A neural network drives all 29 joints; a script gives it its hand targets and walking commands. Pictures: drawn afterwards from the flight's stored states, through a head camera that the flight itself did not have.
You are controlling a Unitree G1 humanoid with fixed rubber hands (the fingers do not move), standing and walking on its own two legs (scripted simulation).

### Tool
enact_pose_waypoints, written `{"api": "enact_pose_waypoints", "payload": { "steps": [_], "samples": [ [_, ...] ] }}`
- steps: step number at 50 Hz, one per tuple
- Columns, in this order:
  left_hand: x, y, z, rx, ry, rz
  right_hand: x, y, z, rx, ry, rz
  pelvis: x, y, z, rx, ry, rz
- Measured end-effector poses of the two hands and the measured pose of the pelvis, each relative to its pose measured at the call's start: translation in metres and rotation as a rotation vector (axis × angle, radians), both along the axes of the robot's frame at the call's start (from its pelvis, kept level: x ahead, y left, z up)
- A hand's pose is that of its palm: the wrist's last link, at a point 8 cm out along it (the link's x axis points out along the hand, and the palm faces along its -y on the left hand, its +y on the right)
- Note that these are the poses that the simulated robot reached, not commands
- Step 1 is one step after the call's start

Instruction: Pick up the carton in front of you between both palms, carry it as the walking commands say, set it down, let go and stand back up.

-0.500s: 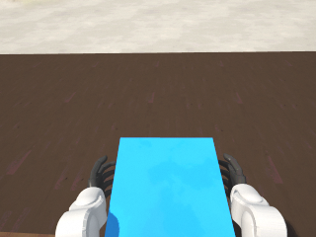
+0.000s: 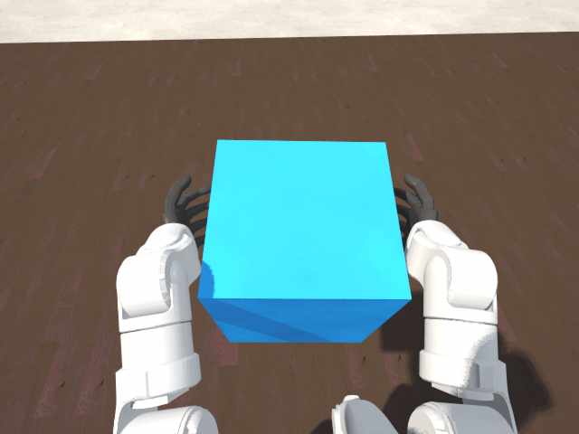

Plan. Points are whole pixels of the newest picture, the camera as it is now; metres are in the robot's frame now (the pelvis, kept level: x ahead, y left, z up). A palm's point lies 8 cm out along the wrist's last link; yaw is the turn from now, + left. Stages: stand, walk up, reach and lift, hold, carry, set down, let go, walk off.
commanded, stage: carry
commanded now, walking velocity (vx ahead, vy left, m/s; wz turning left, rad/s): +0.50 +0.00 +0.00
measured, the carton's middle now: (298, 254) +0.37 -0.01 +0.01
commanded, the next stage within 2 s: none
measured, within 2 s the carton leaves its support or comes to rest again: neither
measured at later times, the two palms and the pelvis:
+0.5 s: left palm (192, 106) +0.66 +0.16 +0.04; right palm (353, 93) +0.69 -0.14 +0.03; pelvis +0.36 -0.03 -0.04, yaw +2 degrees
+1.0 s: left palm (209, 29) +1.01 +0.15 -0.01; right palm (331, 28) +0.99 -0.15 +0.00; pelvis +0.68 +0.02 -0.08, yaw +0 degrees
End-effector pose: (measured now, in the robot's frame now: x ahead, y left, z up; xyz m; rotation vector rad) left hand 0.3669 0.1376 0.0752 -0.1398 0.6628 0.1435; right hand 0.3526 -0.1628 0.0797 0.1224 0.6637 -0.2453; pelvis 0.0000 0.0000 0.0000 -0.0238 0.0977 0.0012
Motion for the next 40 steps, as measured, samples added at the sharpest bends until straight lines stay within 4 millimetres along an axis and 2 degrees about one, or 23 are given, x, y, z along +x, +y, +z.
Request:
{"api": "enact_pose_waypoints", "payload": {
  "steps": [4,7,10,12,14,19,23,28,32,36,40],
  "samples": [
    [0.054,0.001,0.004,-0.002,-0.029,0.010,0.059,0.002,0.004,0.013,-0.028,0.006,0.056,-0.001,0.001,0.002,0.012,0.008],
    [0.093,0.000,0.004,-0.002,-0.055,0.021,0.102,0.000,0.003,0.025,-0.054,0.012,0.105,-0.006,-0.006,0.015,0.010,0.012],
    [0.134,-0.005,0.000,0.010,-0.087,0.031,0.146,-0.005,-0.004,0.037,-0.086,0.022,0.159,-0.012,-0.022,0.034,-0.004,0.022],
    [0.161,-0.007,-0.007,0.023,-0.111,0.047,0.178,-0.006,-0.014,0.045,-0.112,0.048,0.196,-0.017,-0.040,0.053,-0.020,0.036],
    [0.183,-0.006,-0.016,0.051,-0.098,0.057,0.206,-0.005,-0.027,0.049,-0.098,0.074,0.223,-0.019,-0.048,0.029,-0.022,0.031],
    [0.220,0.005,-0.040,0.028,0.014,0.121,0.260,0.007,-0.047,0.055,0.013,0.115,0.284,-0.028,-0.041,0.045,-0.011,0.033],
    [0.265,0.014,-0.041,0.018,0.015,0.149,0.311,0.016,-0.048,0.063,0.014,0.128,0.330,-0.030,-0.037,0.054,-0.001,0.035],
    [0.342,0.022,-0.030,0.031,-0.049,0.127,0.382,0.023,-0.040,0.045,-0.052,0.131,0.396,-0.021,-0.041,0.045,0.002,0.030],
    [0.409,0.030,-0.029,0.033,-0.104,0.103,0.442,0.031,-0.039,0.021,-0.108,0.125,0.461,-0.009,-0.058,0.023,-0.008,0.023],
    [0.481,0.034,-0.048,0.034,-0.134,0.045,0.500,0.034,-0.052,-0.019,-0.136,0.087,0.529,0.005,-0.093,0.003,-0.035,-0.004],
    [0.530,0.024,-0.074,0.031,-0.025,-0.016,0.533,0.024,-0.077,-0.014,-0.026,0.035,0.570,0.015,-0.093,0.017,-0.027,0.006]
  ]
}}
